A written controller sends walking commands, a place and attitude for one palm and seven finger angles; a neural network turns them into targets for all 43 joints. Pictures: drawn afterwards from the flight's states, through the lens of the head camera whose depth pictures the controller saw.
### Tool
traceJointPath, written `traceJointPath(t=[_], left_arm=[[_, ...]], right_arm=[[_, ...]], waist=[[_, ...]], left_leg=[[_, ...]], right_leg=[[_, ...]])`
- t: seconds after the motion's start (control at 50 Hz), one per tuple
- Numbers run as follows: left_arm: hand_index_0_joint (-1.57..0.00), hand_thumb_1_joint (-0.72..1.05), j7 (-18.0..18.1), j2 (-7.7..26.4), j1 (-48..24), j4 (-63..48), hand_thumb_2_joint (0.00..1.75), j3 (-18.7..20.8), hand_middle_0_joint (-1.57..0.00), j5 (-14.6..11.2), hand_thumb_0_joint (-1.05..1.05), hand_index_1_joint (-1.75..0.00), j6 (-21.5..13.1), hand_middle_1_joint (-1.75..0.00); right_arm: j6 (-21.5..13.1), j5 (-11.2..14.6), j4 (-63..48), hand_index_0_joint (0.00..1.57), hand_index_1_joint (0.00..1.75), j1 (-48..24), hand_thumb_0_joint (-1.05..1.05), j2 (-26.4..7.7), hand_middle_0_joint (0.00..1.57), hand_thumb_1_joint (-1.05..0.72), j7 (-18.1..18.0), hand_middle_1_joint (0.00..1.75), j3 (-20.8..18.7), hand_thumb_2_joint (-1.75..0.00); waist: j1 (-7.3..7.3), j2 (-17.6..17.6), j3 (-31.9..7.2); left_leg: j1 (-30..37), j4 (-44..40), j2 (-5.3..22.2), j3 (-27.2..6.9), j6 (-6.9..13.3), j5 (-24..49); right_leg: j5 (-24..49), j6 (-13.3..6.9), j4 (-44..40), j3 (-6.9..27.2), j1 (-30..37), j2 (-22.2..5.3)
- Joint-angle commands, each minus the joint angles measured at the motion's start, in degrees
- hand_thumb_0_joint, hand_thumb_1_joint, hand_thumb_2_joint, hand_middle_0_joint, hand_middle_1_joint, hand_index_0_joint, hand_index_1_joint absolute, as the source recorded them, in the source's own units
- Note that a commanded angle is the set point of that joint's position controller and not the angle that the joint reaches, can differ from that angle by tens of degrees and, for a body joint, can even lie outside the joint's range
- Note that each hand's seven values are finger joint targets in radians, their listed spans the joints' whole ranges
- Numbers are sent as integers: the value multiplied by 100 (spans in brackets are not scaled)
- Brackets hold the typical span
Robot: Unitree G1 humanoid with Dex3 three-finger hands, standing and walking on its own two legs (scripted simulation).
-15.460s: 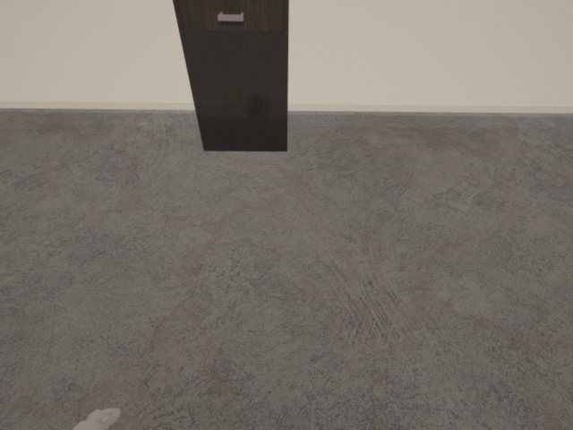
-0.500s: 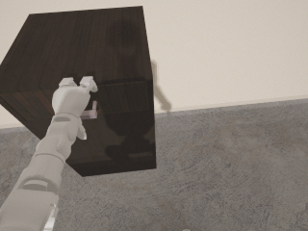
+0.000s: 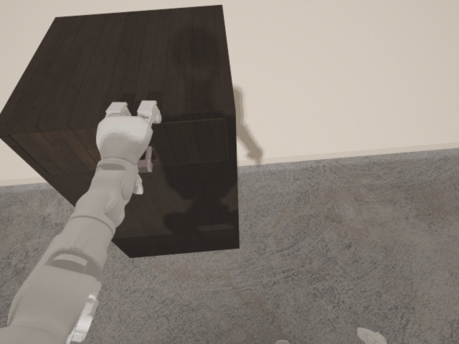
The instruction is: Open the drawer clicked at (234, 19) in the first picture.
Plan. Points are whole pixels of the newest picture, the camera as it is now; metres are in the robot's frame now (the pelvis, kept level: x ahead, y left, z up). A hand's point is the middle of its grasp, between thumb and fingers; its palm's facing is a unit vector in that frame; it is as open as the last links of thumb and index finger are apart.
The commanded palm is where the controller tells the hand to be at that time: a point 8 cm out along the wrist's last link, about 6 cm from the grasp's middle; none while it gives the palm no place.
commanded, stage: move the hooked fingers above the handle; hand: left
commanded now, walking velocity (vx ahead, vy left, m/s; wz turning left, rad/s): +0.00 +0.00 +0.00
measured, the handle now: (127, 160) +0.48 +0.25 -0.02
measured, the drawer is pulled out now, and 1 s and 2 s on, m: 0.00 0.00 0.00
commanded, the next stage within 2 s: lift the fingers back up to retry in 0.50 s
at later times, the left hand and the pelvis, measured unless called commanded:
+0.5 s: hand (112, 182) +0.40 +0.24 +0.03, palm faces -0.02 +0.01 -1.00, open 13.8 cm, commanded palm +0.41 +0.25 +0.09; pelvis -0.01 -0.02 +0.00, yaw +3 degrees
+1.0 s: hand (117, 177) +0.41 +0.23 +0.02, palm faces -0.10 -0.03 -0.99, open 13.8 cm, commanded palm +0.40 +0.24 +0.09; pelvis -0.01 -0.01 +0.00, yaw +0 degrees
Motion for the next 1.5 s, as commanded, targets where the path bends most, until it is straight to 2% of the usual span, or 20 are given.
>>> traceJointPath(t=[0.0, 0.06, 0.18, 0.24, 0.4, 0.42, 0.46, 0.54, 0.64, 0.68, 0.78, 0.9, 0.96, 1.02, 1.08, 1.16, 1.22, 1.28, 1.36, 1.48], left_arm=[[-30, -50, -352, 2318, -1919, 257, 30, 998, -30, -358, 0, -120, 1364, -120], [-30, -50, -741, 2441, -1684, 421, 30, 1008, -30, -462, 0, -120, 1349, -120], [-30, -50, -1242, 2223, -1097, 490, 30, 811, -30, -291, 0, -120, 743, -120], [-30, -50, -1326, 2356, -1060, 153, 30, 1017, -30, -257, 0, -120, 265, -120], [-30, -50, -513, 1979, -3125, -2192, 30, 836, -30, -136, 0, -120, -1353, -120], [-30, -50, -386, 1602, -3271, -2199, 30, 508, -30, -180, 0, -120, -1343, -120], [-30, -50, -108, 1675, -3154, -1774, 30, 625, -30, -223, 0, -120, -1167, -120], [-30, -50, 139, 1994, -2845, -328, 30, 946, -30, -319, 0, -120, -198, -120], [-30, -50, -465, 2090, -2301, 659, 30, 866, -30, -263, 0, -120, 786, -120], [-30, -50, -722, 2076, -2219, 659, 30, 795, -30, -263, 0, -120, 837, -120], [-30, -50, -1265, 1882, -1664, 594, 30, 656, -30, -387, 0, -120, 443, -120], [-30, -50, -1046, 2120, -1886, -723, 30, 1072, -30, -236, 0, -120, -642, -120], [-30, -50, -574, 2110, -2532, -1251, 30, 1106, -30, -136, 0, -120, -935, -120], [-30, -50, -95, 2145, -2878, -1362, 30, 1162, -30, -26, 0, -120, -854, -120], [-30, -50, 126, 1570, -2966, -911, 30, 714, -30, -76, 0, -120, -445, -120], [-30, -50, -121, 1130, -2883, -212, 30, 320, -30, -250, 0, -120, 234, -120], [-30, -50, -500, 1398, -2675, 3, 30, 462, -30, -312, 0, -120, 443, -120], [-30, -50, -806, 1600, -2359, 107, 30, 571, -30, -302, 0, -120, 398, -120], [-30, -50, -1092, 1431, -2002, 74, 30, 423, -30, -265, 0, -120, 140, -120], [-30, -50, -1004, 1738, -2136, -741, 30, 732, -30, -262, 0, -120, -477, -120]], right_arm=[[61, 180, -540, 20, 30, 152, 0, -761, 20, -90, -158, 30, -93, -90], [146, 250, -601, 20, 30, 17, 0, -783, 20, -90, -356, 30, -24, -90], [44, 270, -760, 20, 30, 67, 0, -798, 20, -90, -469, 30, -2, -90], [-70, 225, -883, 20, 30, 234, 0, -806, 20, -90, -478, 30, -80, -90], [-496, 30, -497, 20, 30, 893, 0, -757, 20, -90, -386, 30, -517, -90], [-524, 13, -416, 20, 30, 943, 0, -739, 20, -90, -340, 30, -524, -90], [-550, 40, -240, 20, 30, 1021, 0, -806, 20, -90, -265, 30, -540, -90], [-437, 68, -67, 20, 30, 951, 0, -884, 20, -90, -93, 30, -394, -90], [-189, 88, -273, 20, 30, 869, 0, -941, 20, -90, 17, 30, -279, -90], [-92, 124, -384, 20, 30, 772, 0, -952, 20, -90, -51, 30, -261, -90], [-53, 203, -683, 20, 30, 654, 0, -945, 20, -90, -221, 30, -180, -90], [-230, 95, -849, 20, 30, 769, 0, -814, 20, -90, -244, 30, -304, -90], [-328, 53, -709, 20, 30, 859, 0, -778, 20, -90, -207, 30, -393, -90], [-376, 4, -509, 20, 30, 879, 0, -781, 20, -90, -136, 30, -440, -90], [-403, 9, -300, 20, 30, 938, 0, -809, 20, -90, -32, 30, -481, -90], [-334, 55, -197, 20, 30, 987, 0, -863, 20, -90, 52, 30, -482, -90], [-242, 51, -280, 20, 30, 962, 0, -945, 20, -90, 20, 30, -420, -90], [-158, 74, -383, 20, 30, 877, 0, -939, 20, -90, -52, 30, -356, -90], [-143, 107, -538, 20, 30, 822, 0, -914, 20, -90, -109, 30, -314, -90], [-194, 65, -703, 20, 30, 847, 0, -811, 20, -90, -151, 30, -339, -90]], waist=[[220, -989, -2095], [222, -1317, -1752], [243, -991, -1052], [221, -767, -1369], [-466, 555, -2839], [-622, 514, -2782], [-635, 473, -2489], [-449, 154, -2059], [-93, -137, -2380], [-161, -637, -2113], [-149, -1224, -1270], [-4, -231, -1814], [-186, 10, -2043], [-272, 301, -2334], [-428, 435, -2340], [-445, 168, -2336], [-316, -27, -2434], [-277, -515, -2002], [-236, -563, -1451], [-129, -162, -1936]], left_leg=[[45, -826, -47, 157, -120, 1884], [-108, -994, -74, 204, -40, 1535], [-190, -1082, -38, 219, -15, 1013], [-146, -917, -54, 200, 26, 998], [1036, -24, -56, -161, 62, 1909], [1084, 65, -54, -224, 49, 1932], [1001, 65, -39, -312, 4, 1715], [385, -182, -82, -241, -34, 1499], [248, -407, -40, -64, -53, 2058], [115, -501, -22, -9, 1, 1918], [-144, -717, -16, 0, 73, 1190], [295, -500, -10, -84, 72, 1467], [514, -348, -2, -199, 44, 1589], [728, -190, 2, -295, -27, 1827], [977, -136, 39, -358, -115, 1990], [1100, -214, 73, -357, -152, 2264], [992, -334, 65, -325, -126, 2446], [620, -426, 47, -210, -7, 2267], [463, -526, 29, -172, 27, 1928], [607, -395, -7, -162, 28, 2091]], right_leg=[[1830, -127, -570, -31, 2674, 59], [1662, -62, -786, 60, 2920, -11], [884, -119, -1018, 153, 2429, -39], [897, -118, -913, 205, 2425, -43], [1499, -157, -273, 117, 1168, 57], [1414, -159, -246, 63, 935, 72], [1086, -188, -215, -62, 607, 123], [998, -199, -278, -176, 881, 138], [1740, -193, -288, -159, 1814, 131], [1795, -133, -435, -132, 2023, 108], [1154, -98, -726, -64, 1949, 46], [1143, -194, -480, -6, 1657, 80], [1066, -206, -373, -43, 1263, 121], [1025, -236, -206, -145, 947, 154], [989, -236, -190, -253, 590, 187], [1193, -224, -282, -304, 723, 217], [1494, -229, -331, -278, 1217, 185], [1718, -190, -430, -213, 1573, 147], [1486, -209, -550, -192, 1488, 125], [1616, -227, -400, -108, 1556, 117]])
